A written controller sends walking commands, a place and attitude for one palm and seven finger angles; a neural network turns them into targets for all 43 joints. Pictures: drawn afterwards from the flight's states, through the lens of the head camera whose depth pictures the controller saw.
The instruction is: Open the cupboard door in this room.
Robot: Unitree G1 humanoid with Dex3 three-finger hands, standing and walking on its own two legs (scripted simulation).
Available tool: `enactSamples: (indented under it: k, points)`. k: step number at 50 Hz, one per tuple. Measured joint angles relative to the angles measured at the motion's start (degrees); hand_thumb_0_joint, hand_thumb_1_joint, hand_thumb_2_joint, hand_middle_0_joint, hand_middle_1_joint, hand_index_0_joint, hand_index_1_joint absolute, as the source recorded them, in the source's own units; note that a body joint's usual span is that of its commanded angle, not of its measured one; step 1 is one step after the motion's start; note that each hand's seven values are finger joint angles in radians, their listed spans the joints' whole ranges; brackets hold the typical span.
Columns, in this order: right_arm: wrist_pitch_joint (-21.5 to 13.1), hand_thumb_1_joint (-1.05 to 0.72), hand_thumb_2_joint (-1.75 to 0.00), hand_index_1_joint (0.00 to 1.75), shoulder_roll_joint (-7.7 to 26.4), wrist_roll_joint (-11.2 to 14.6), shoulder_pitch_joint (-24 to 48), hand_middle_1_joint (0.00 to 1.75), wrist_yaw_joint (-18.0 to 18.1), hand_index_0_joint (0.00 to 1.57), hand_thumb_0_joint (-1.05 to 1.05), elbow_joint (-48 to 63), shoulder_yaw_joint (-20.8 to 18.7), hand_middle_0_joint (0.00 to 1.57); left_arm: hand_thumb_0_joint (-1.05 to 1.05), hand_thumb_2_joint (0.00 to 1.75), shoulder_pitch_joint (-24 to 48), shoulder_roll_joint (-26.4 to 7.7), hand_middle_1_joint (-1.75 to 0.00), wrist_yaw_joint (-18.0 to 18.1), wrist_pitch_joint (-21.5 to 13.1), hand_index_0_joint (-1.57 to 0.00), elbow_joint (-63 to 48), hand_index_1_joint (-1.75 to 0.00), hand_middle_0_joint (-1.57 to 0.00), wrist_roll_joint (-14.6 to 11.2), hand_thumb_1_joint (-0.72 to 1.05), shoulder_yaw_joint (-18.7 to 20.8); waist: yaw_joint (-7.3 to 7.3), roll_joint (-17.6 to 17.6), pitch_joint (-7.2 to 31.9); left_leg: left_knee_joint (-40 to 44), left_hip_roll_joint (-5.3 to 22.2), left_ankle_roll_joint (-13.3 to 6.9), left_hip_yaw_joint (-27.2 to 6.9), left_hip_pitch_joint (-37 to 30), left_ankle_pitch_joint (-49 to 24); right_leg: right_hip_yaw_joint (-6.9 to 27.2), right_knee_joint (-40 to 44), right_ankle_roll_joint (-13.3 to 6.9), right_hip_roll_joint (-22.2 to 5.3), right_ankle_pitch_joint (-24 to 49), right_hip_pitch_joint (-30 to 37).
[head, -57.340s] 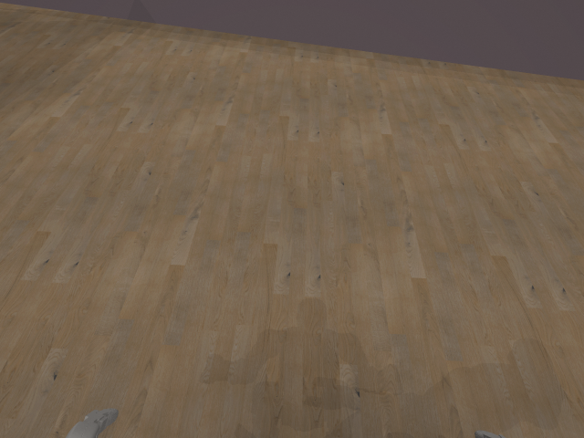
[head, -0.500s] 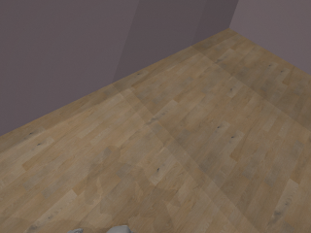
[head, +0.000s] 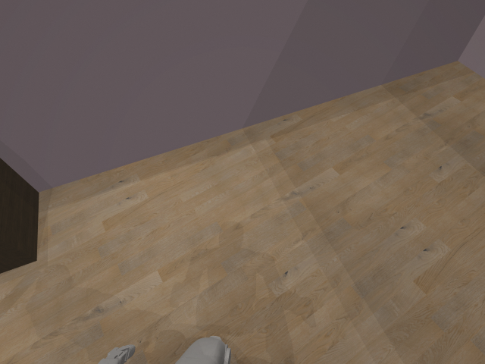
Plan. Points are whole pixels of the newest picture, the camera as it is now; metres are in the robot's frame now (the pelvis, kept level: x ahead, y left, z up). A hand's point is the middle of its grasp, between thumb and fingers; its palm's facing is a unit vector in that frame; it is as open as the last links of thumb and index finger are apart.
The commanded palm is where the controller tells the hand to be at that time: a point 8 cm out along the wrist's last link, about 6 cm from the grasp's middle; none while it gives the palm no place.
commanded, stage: turn to face it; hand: left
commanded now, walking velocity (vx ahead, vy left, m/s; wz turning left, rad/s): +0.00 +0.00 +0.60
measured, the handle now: out of the picture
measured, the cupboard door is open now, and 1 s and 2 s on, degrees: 41 41 41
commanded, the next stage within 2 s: take the last steps up to it in 1.74 s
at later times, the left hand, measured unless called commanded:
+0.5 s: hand out of the picture +0.04 +0.26 -0.16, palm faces +0.32 -0.91 -0.26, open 7.4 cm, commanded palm none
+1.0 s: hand out of the picture -0.01 +0.18 -0.15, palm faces +0.59 -0.77 -0.24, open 7.3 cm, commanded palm none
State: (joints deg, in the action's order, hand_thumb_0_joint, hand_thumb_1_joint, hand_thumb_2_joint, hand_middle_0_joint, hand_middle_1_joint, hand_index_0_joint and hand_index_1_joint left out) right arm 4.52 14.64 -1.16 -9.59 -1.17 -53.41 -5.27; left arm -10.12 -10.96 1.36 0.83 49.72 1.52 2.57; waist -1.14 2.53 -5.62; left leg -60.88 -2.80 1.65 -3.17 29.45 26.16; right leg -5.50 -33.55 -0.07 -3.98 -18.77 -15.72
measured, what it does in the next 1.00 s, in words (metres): steps on the spot, turning left: left foot, then right foot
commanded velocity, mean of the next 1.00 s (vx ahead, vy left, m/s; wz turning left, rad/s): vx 0.00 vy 0.00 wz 0.60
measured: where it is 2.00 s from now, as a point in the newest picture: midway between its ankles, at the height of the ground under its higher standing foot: outside the picture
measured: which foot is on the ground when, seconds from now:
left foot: up 0.00-0.24, down 0.26-0.70, up 0.72-1.00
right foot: down 0.00-0.26, up 0.28-0.68, down 0.70-1.00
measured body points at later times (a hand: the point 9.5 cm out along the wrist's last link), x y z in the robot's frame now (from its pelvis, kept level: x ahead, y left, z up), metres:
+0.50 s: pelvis +0.02 +0.02 +0.01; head +0.07 +0.06 +0.45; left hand +0.02 +0.30 -0.14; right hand +0.19 -0.20 -0.13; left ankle +0.00 +0.12 -0.73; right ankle +0.05 -0.14 -0.66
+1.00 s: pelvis +0.05 -0.01 +0.01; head +0.10 +0.01 +0.45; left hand -0.04 +0.22 -0.14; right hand +0.27 -0.18 -0.14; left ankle -0.03 +0.09 -0.69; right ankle +0.08 -0.12 -0.73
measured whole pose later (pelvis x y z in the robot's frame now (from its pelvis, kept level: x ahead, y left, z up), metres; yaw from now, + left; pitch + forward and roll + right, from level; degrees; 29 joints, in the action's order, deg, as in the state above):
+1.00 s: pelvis +0.05 -0.01 +0.01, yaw +37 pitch +0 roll +2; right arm 4.8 13.9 -0.8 -7.6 -1.8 -54.5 -4.6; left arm -12.3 -10.2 1.4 0.1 50.9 1.6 2.4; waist -0.8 -1.1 -6.9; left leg -50.4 1.1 3.3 2.9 24.4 25.4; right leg -13.1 -29.5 0.4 -7.5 -19.6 -9.6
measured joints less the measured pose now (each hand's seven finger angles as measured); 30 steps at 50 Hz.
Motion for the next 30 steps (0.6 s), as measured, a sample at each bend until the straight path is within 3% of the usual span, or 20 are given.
enactSamples:
  k: [2,4,10,13,14,16,20,24,30]
  points:
    - [0.26,-0.91,-0.89,0.3,0.02,-0.01,0.1,0.3,-0.32,0.2,0.0,-0.31,-0.05,0.2,0.01,0.9,-0.89,0.7,-0.3,0.14,0.1,-0.2,0.35,-0.3,-0.2,-0.11,0.91,-0.27,-0.33,-0.61,0.1,-5.27,1.14,0.84,1.94,1.04,-1.47,-1.34,2.22,0.1,-0.82,0.58,1.59]
    - [0.26,-0.91,-0.89,0.3,-0.29,0.15,0.24,0.3,-0.49,0.2,0.0,-0.39,0.11,0.2,0.01,0.9,-1.47,1.1,-0.3,0.17,-0.06,-0.2,0.68,-0.3,-0.2,-0.07,0.91,-0.46,-0.61,-1.67,-0.03,-4.14,2.22,1.51,3.36,0.23,-1.79,-2.78,3.94,0.17,-1.76,1.12,2.9]
    - [-0.2,-0.91,-0.9,0.3,-1.06,0.5,1.89,0.3,-0.68,0.2,0.0,-0.5,0.99,0.19,0.01,0.9,-2.27,0.58,-0.3,-0.03,-0.83,-0.2,0.97,-0.3,-0.21,0.29,0.92,-0.11,0.67,-4.28,-1.28,14.37,3.61,1.35,6.91,-6.62,-0.56,-7.53,2.72,1.25,-4.51,-0.69,4.4]
    - [-1.13,-0.91,-0.9,0.3,-1.06,0.4,2.71,0.3,-0.81,0.2,0.0,0.56,1.37,0.19,0.01,0.9,-3.3,-0.76,-0.3,-0.4,-0.59,-0.2,1.3,-0.3,-0.21,-0.06,0.92,0.48,1.1,-5.03,-1.11,25.88,3.06,0.05,8.37,-11.33,-8.08,-9.63,-2.6,2.51,-6.12,-3.95,3.18]
    - [-1.71,-0.91,-0.9,0.3,-1.23,0.21,3.06,0.3,-0.74,0.2,0.0,0.93,1.28,0.19,0.01,0.9,-3.4,-1.46,-0.3,-0.54,-0.18,-0.2,1.61,-0.3,-0.21,-0.32,0.91,0.79,1.06,-5.67,-1.01,26.18,2.38,-2.37,8.37,-11.11,-9.84,-8.85,-6.68,3.05,-6.96,-5.18,1.43]
    - [-2.51,-0.91,-0.9,0.3,-1.79,0.06,3.71,0.3,-0.4,0.2,0.0,1.6,1.51,0.2,0.01,0.9,-2.67,-2.83,-0.3,-0.31,1.48,-0.2,2.44,-0.3,-0.21,-0.47,0.91,1.31,1.39,-6.57,-1.33,23.56,1.71,-4.51,7.85,-9.98,-8.26,-3.51,-17.99,3.83,-5.96,-11.62,-3.53]
    - [-3.1,-0.91,-0.89,0.3,-2.31,-0.19,2.82,0.3,0.82,0.2,0.0,2.31,2.08,0.2,0.01,0.9,-0.53,-4.01,-0.3,-0.16,3.08,-0.2,3.37,-0.29,-0.2,-0.2,0.91,2.02,1.24,-5.7,-0.61,26.34,1.59,-4.21,5.4,-10.88,-8.95,2.22,-30.54,4.54,-2.95,-9.31,-10.85]
    - [-2.98,-0.91,-0.89,0.3,-2.29,-0.24,1.58,0.3,1.15,0.2,0.0,1.71,2.41,0.2,0.01,0.9,1.22,-4.08,-0.3,-0.63,2.58,-0.19,2.12,-0.29,-0.2,-0.13,0.91,2.08,1.32,-4.41,-0.13,30.59,1.21,-4.29,3.01,-12.29,-11.58,4.63,-29.38,5.1,-1.88,-4.68,-13.23]
    - [-2.43,-0.91,-0.89,0.3,-2.29,-0.51,-0.28,0.3,0.83,0.21,0.0,0.9,2.06,0.2,0.01,0.9,3.13,-3.31,-0.3,-0.7,2.05,-0.19,0.48,-0.29,-0.2,-0.28,0.91,1.61,0.3,-2.64,0.33,31.72,0.57,-3.2,-0.82,-11.98,-12.58,5.33,-17.01,5.03,0.16,-4.73,-9.83]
